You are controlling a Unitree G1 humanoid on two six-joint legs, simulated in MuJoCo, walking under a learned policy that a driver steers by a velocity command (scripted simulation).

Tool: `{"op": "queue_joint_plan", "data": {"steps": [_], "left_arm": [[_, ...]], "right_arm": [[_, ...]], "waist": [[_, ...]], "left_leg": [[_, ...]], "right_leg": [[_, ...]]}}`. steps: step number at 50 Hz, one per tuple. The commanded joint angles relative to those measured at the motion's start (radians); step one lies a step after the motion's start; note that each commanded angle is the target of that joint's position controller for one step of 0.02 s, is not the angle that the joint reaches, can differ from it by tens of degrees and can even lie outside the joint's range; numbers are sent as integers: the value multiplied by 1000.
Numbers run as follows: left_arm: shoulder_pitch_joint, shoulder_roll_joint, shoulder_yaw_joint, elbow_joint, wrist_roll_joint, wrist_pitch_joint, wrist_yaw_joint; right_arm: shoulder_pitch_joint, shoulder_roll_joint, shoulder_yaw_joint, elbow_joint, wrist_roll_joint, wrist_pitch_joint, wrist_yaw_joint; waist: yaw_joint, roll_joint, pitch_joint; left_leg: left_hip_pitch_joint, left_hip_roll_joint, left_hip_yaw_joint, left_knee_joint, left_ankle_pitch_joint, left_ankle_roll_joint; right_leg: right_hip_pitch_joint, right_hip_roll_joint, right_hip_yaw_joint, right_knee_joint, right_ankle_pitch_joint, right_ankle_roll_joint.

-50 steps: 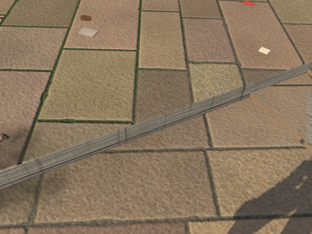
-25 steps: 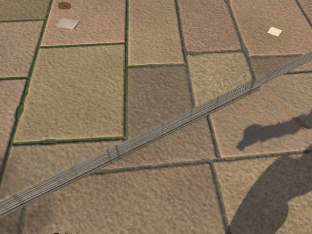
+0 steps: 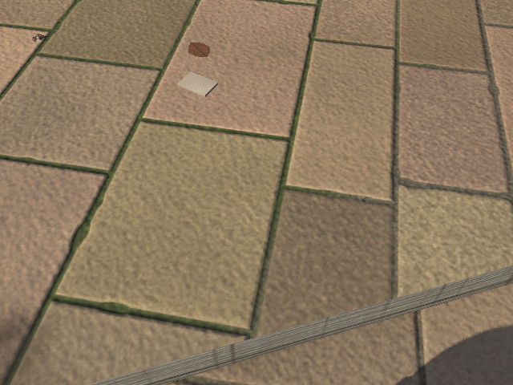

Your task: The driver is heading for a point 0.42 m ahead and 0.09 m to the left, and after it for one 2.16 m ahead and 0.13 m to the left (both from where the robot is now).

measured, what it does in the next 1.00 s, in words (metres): walks ahead: right foot, then left foot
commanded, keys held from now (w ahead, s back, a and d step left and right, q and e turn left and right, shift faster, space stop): w+q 0.18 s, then q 0.34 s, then e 0.48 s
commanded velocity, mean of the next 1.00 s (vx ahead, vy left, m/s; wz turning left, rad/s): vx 0.20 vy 0.00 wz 0.25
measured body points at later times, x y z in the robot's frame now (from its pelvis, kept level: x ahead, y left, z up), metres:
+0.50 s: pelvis +0.22 -0.03 +0.01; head +0.27 -0.03 +0.46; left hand +0.31 +0.25 -0.10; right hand +0.35 -0.29 -0.13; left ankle +0.11 +0.03 -0.64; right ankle +0.34 -0.11 -0.72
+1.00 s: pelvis +0.23 -0.02 +0.02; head +0.24 +0.00 +0.47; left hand +0.22 +0.25 -0.12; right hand +0.40 -0.23 -0.09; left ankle +0.20 +0.08 -0.72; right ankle +0.20 -0.13 -0.65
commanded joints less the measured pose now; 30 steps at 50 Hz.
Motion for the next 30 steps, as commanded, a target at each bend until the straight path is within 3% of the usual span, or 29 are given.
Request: {"op": "queue_joint_plan", "data": {"steps": [1, 2, 3, 4, 5, 7, 9, 11, 13, 16, 18, 19, 20, 21, 22, 23, 24, 25, 26, 27, 30], "left_arm": [[-80, 148, 27, -163, 17, -34, -26], [-142, 151, 29, -186, 5, -46, -35], [-142, 155, 34, -186, 2, -48, -37], [-151, 146, 34, -192, 14, -35, -34], [-131, 125, 28, -189, 32, -14, -36], [-134, 102, 23, -206, 39, 14, -40], [-202, 101, 20, -243, 35, 23, -43], [-285, 101, 18, -276, 27, 25, -42], [-344, 100, 11, -304, 16, 24, -37], [-373, 114, 7, -321, 2, 25, -21], [-269, 140, 12, -295, 3, 17, -6], [-196, 166, 20, -275, 8, 9, 1], [-85, 199, 32, -247, 20, -8, 10], [4, 276, 46, -247, 34, -13, 21], [-38, 308, 58, -268, 14, 11, 9], [-120, 234, 51, -301, 9, 27, 1], [-183, 154, 29, -322, 3, 33, 3], [-239, 127, 18, -332, 7, 43, 9], [-247, 132, 18, -331, 12, 48, 18], [-216, 140, 21, -314, 21, 50, 20], [-174, 151, 28, -287, 26, 34, 4]], "right_arm": [[324, -269, -86, 51, 32, 29, -12], [252, -217, -75, 38, 30, 29, -15], [207, -154, -59, 35, 27, 27, -15], [186, -138, -52, 28, 28, 16, -23], [176, -140, -49, 23, 29, 5, -28], [205, -174, -55, 26, 29, -13, -24], [236, -206, -66, 26, 30, -15, -23], [271, -202, -67, 26, 28, -5, -22], [312, -206, -70, 24, 25, 7, -25], [322, -203, -71, 5, 10, 27, -31], [270, -198, -73, -25, 7, 29, -40], [232, -209, -77, -40, 15, 24, -40], [194, -199, -74, -61, 33, 11, -36], [231, -107, -48, -109, 49, 0, -38], [417, -106, -52, -104, 56, 18, -53], [425, -161, -61, -57, 26, 44, -60], [339, -185, -69, -60, 3, 58, -50], [296, -175, -73, -76, -4, 70, -39], [263, -167, -74, -95, -10, 85, -28], [264, -143, -67, -99, -13, 97, -18], [291, -88, -48, -98, -1, 109, -13]], "waist": [[-116, 70, -233], [-85, 23, -102], [-30, -60, -4], [2, -72, 21], [22, -63, 11], [33, -27, -18], [18, 6, -24], [-12, 34, -17], [-46, 63, -51], [-66, 116, -106], [-21, 121, -125], [24, 106, -131], [84, 62, -163], [83, -114, -286], [-13, -237, -443], [-30, -101, -391], [-21, -36, -260], [-38, -55, -170], [-38, -113, -112], [-28, -133, -93], [-44, -108, -148]], "left_leg": [[655, 424, -805, -273, -56, 310], [523, 408, -715, -330, -127, 263], [370, 363, -628, -370, -52, 202], [285, 310, -552, -370, 82, 162], [228, 269, -480, -371, 183, 143], [189, 222, -407, -355, 361, 129], [180, 187, -376, -353, 395, 104], [199, 155, -341, -301, 577, 57], [243, 131, -320, -236, 720, 6], [311, 126, -352, -145, 746, -36], [289, 122, -389, -45, 768, -66], [276, 105, -406, 39, 731, -92], [189, 67, -400, 195, 588, -128], [1, -12, -309, 480, -38, -163], [-77, -85, -227, 674, -525, -175], [-108, -6, -221, 768, -464, -176], [-122, 29, -217, 769, -393, -188], [-123, 57, -208, 732, -349, -203], [-122, 75, -201, 711, -314, -218], [-82, 56, -186, 711, -293, -227], [-2, 25, -196, 567, -278, -225]], "right_leg": [[-705, -16, 270, 703, -51, 20], [-732, -66, 281, 618, 33, 17], [-677, -99, 261, 503, 77, 20], [-609, -119, 262, 425, 87, 37], [-541, -125, 255, 373, 97, 56], [-490, -118, 223, 287, 118, 82], [-498, -117, 197, 181, 184, 104], [-502, -97, 175, 66, 250, 118], [-474, -61, 164, -25, 310, 112], [-427, -8, 171, -109, 305, 93], [-298, 16, 200, -217, 295, 71], [-213, 22, 203, -338, 366, 60], [-36, -46, 240, -451, 570, 33], [216, -354, 468, -372, 1069, -40], [270, -574, 693, -336, 1333, -210], [156, -548, 686, -370, 1104, -247], [27, -450, 554, -416, 875, -220], [-79, -376, 453, -464, 706, -178], [-152, -335, 379, -493, 645, -164], [-217, -300, 329, -500, 677, -172], [-224, -291, 286, -475, 813, -193]]}}
Keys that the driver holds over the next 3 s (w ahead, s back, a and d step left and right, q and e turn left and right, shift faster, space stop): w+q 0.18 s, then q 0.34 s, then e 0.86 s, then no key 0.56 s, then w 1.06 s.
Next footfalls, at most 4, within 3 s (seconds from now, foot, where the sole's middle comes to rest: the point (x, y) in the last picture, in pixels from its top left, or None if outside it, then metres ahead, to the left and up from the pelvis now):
0.40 right None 0.38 -0.10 -0.75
0.76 left None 0.24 0.09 -0.75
1.14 right None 0.23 -0.12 -0.75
1.66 left None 0.24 0.06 -0.75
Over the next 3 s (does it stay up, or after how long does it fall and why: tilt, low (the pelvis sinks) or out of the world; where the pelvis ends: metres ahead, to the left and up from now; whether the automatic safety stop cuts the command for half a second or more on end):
stays up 0.49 -0.09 0.03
